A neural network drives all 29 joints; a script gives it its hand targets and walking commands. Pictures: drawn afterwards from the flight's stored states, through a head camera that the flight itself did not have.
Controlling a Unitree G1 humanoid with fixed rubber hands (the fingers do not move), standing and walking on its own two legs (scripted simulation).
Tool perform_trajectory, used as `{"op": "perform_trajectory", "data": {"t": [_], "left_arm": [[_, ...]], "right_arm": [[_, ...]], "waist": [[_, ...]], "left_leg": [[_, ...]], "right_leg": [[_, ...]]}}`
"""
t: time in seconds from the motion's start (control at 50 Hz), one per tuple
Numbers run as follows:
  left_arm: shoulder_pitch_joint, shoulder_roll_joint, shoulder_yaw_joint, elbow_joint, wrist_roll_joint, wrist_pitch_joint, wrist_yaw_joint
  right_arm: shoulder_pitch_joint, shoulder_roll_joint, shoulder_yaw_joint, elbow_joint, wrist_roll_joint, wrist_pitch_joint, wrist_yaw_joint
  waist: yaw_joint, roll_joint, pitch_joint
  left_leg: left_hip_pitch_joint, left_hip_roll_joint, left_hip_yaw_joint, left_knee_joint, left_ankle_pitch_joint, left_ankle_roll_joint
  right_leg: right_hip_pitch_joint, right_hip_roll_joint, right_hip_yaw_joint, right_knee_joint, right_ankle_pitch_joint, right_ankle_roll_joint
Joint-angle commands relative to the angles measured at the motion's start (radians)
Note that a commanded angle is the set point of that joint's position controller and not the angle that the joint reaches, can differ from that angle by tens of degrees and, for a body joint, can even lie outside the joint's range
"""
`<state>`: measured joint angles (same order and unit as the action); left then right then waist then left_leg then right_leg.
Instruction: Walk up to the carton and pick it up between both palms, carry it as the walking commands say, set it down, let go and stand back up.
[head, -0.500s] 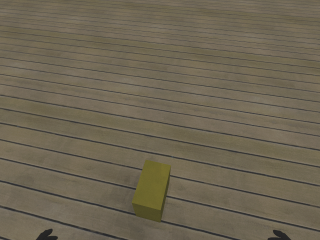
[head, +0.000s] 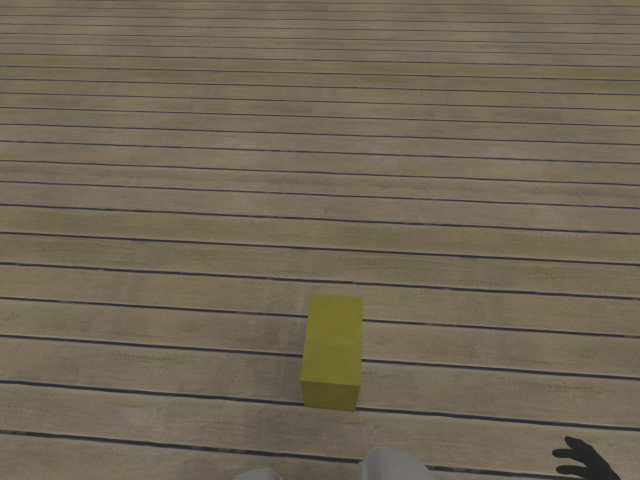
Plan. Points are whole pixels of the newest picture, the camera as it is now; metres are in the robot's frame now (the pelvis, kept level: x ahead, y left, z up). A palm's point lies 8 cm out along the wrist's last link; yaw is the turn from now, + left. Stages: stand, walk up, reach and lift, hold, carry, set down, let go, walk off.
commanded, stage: walk up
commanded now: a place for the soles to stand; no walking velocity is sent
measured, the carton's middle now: (333, 353) +0.50 -0.04 -0.63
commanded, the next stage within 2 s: none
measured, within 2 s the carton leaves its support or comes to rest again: neither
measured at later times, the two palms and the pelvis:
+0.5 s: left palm (68, 439) +0.20 +0.34 -0.09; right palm out of the picture +0.09 -0.29 -0.06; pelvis +0.03 +0.04 +0.02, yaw -9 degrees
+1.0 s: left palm (98, 431) +0.20 +0.29 -0.07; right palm out of the picture +0.09 -0.32 -0.08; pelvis +0.04 +0.00 +0.03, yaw -11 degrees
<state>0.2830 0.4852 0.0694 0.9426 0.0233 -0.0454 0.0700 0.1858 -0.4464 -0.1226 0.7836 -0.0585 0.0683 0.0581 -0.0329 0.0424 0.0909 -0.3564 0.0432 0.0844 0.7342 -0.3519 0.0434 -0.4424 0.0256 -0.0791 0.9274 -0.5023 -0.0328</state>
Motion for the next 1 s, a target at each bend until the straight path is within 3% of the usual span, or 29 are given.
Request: {"op": "perform_trajectory", "data": {"t": [0.0,0.02,0.04,0.06,0.1,0.14,0.16,0.18,0.2,0.22,0.24,0.32,0.34,0.36,0.42,0.46,0.5,0.58,0.62,0.66,0.7,0.76,0.82,0.98], "left_arm": [[0.079,0.154,0.038,-0.052,0.024,-0.034,-0.03],[0.026,0.23,0.047,-0.095,0.033,-0.042,-0.029],[-0.019,0.231,0.037,-0.119,0.016,-0.036,-0.028],[-0.027,0.222,0.038,-0.12,0.013,-0.039,-0.031],[-0.042,0.193,0.026,-0.119,0.005,-0.039,-0.041],[-0.099,0.175,0.012,-0.13,-0.003,-0.031,-0.048],[-0.114,0.144,0.001,-0.128,-0.012,-0.021,-0.053],[-0.115,0.125,-0.008,-0.13,-0.012,-0.013,-0.057],[-0.096,0.114,-0.01,-0.106,-0.015,-0.002,-0.063],[-0.077,0.128,0.0,-0.091,-0.017,0.007,-0.063],[-0.069,0.124,-0.001,-0.08,-0.014,0.006,-0.063],[-0.117,0.112,-0.012,-0.058,-0.021,-0.002,-0.065],[-0.128,0.106,-0.011,-0.05,-0.024,-0.001,-0.064],[-0.135,0.112,-0.013,-0.049,-0.02,-0.002,-0.064],[-0.155,0.101,-0.018,-0.031,-0.028,0.007,-0.068],[-0.156,0.1,-0.018,-0.02,-0.026,0.012,-0.066],[-0.168,0.096,-0.018,-0.01,-0.023,0.014,-0.066],[-0.183,0.105,-0.016,0.013,-0.018,0.014,-0.064],[-0.19,0.111,-0.013,0.018,-0.012,0.011,-0.063],[-0.205,0.12,-0.012,0.019,-0.013,0.006,-0.062],[-0.217,0.112,-0.018,0.023,-0.014,0.004,-0.061],[-0.224,0.111,-0.022,0.032,-0.009,-0.001,-0.059],[-0.241,0.109,-0.021,0.042,-0.008,-0.005,-0.058],[-0.221,0.115,-0.02,0.057,-0.011,-0.008,-0.054]], "right_arm": [[-0.022,-0.111,0.021,-0.057,0.032,-0.049,-0.026],[0.005,-0.09,0.028,-0.06,0.044,-0.061,-0.024],[-0.055,-0.152,0.01,-0.056,0.036,-0.06,-0.033],[-0.039,-0.156,0.007,-0.048,0.024,-0.068,-0.036],[-0.014,-0.174,0.004,-0.033,0.035,-0.085,-0.038],[0.05,-0.152,0.011,0.003,0.042,-0.096,-0.043],[0.047,-0.173,0.01,0.019,0.038,-0.101,-0.05],[0.022,-0.199,0.005,0.014,0.031,-0.106,-0.054],[-0.006,-0.221,0.011,0.013,0.031,-0.113,-0.056],[-0.018,-0.223,0.018,0.017,0.032,-0.118,-0.055],[-0.05,-0.22,0.021,0.023,0.029,-0.119,-0.053],[-0.054,-0.201,0.027,0.06,0.033,-0.134,-0.058],[-0.065,-0.191,0.033,0.073,0.037,-0.134,-0.058],[-0.069,-0.178,0.036,0.077,0.041,-0.134,-0.059],[-0.092,-0.155,0.038,0.093,0.051,-0.128,-0.063],[-0.12,-0.155,0.04,0.097,0.051,-0.123,-0.062],[-0.137,-0.148,0.043,0.104,0.05,-0.117,-0.061],[-0.172,-0.154,0.043,0.123,0.052,-0.108,-0.06],[-0.185,-0.151,0.042,0.128,0.049,-0.105,-0.059],[-0.191,-0.143,0.044,0.136,0.051,-0.102,-0.057],[-0.197,-0.136,0.045,0.151,0.051,-0.1,-0.055],[-0.199,-0.124,0.046,0.166,0.05,-0.098,-0.05],[-0.194,-0.125,0.048,0.187,0.053,-0.097,-0.047],[-0.199,-0.124,0.049,0.212,0.048,-0.1,-0.046]], "waist": [[0.07,-0.11,-0.057],[0.059,-0.272,-0.02],[0.064,-0.15,0.048],[0.054,-0.117,-0.002],[0.029,-0.103,-0.032],[-0.012,-0.116,-0.094],[-0.01,-0.063,-0.105],[-0.007,-0.023,-0.1],[0.013,0.025,-0.085],[0.03,0.015,-0.046],[0.042,0.011,-0.03],[0.028,0.058,-0.061],[0.034,0.088,-0.076],[0.032,0.077,-0.098],[0.022,0.096,-0.13],[0.028,0.084,-0.154],[0.028,0.039,-0.157],[0.032,0.011,-0.115],[0.032,-0.032,-0.092],[0.03,-0.061,-0.077],[0.029,-0.045,-0.077],[0.022,-0.089,-0.087],[0.018,-0.111,-0.091],[0.026,-0.079,-0.141]], "left_leg": [[-0.204,0.194,-0.241,-0.096,-0.101,0.068],[-0.283,0.062,-0.118,0.057,-0.125,-0.023],[-0.295,0.043,-0.12,0.073,-0.205,-0.017],[-0.214,0.051,-0.147,0.084,-0.202,-0.004],[-0.078,0.037,-0.127,0.024,-0.172,0.005],[0.088,0.015,-0.093,-0.152,0.027,0.017],[0.142,0.049,-0.144,-0.232,0.047,0.022],[0.157,0.132,-0.256,-0.313,-0.043,0.047],[0.138,0.224,-0.401,-0.387,-0.161,0.096],[0.09,0.272,-0.434,-0.418,-0.202,0.132],[0.056,0.289,-0.431,-0.416,-0.141,0.142],[0.142,0.235,-0.265,-0.359,0.363,0.033],[0.149,0.221,-0.218,-0.342,0.445,0.019],[0.157,0.209,-0.178,-0.331,0.474,0.011],[0.221,0.186,-0.118,-0.341,0.436,0.003],[0.234,0.182,-0.095,-0.346,0.347,0.025],[0.227,0.189,-0.096,-0.366,0.239,0.03],[0.203,0.185,-0.081,-0.382,0.118,0.026],[0.21,0.158,-0.066,-0.383,0.08,0.02],[0.233,0.137,-0.057,-0.366,0.079,0.01],[0.265,0.124,-0.053,-0.37,0.064,0.002],[0.305,0.101,-0.057,-0.366,0.081,-0.004],[0.312,0.096,-0.053,-0.366,0.095,-0.009],[0.33,0.105,-0.048,-0.393,0.194,-0.009]], "right_leg": [[0.377,-0.091,0.26,-0.526,0.037,-0.052],[0.341,-0.297,0.595,-0.606,0.044,-0.13],[0.287,-0.339,0.594,-0.551,0.178,-0.206],[0.265,-0.339,0.56,-0.508,0.248,-0.252],[0.165,-0.289,0.479,-0.485,0.301,-0.204],[0.118,-0.197,0.34,-0.442,0.306,-0.12],[0.069,-0.145,0.284,-0.402,0.276,-0.077],[0.03,-0.089,0.238,-0.351,0.217,-0.035],[0.027,-0.029,0.177,-0.265,0.153,-0.007],[0.058,-0.019,0.148,-0.253,0.076,-0.009],[0.099,-0.026,0.144,-0.268,0.066,-0.017],[0.167,-0.052,0.162,-0.374,0.331,-0.028],[0.202,-0.057,0.164,-0.386,0.385,-0.027],[0.226,-0.066,0.161,-0.388,0.445,-0.031],[0.231,-0.066,0.147,-0.384,0.484,-0.025],[0.248,-0.071,0.15,-0.409,0.481,-0.021],[0.264,-0.074,0.161,-0.42,0.459,-0.022],[0.245,-0.075,0.189,-0.448,0.452,-0.023],[0.224,-0.088,0.219,-0.477,0.46,-0.028],[0.181,-0.102,0.263,-0.504,0.47,-0.042],[0.155,-0.112,0.288,-0.533,0.452,-0.047],[0.136,-0.126,0.341,-0.587,0.418,-0.05],[0.147,-0.129,0.356,-0.614,0.433,-0.046],[0.248,-0.14,0.339,-0.607,0.594,-0.045]]}}
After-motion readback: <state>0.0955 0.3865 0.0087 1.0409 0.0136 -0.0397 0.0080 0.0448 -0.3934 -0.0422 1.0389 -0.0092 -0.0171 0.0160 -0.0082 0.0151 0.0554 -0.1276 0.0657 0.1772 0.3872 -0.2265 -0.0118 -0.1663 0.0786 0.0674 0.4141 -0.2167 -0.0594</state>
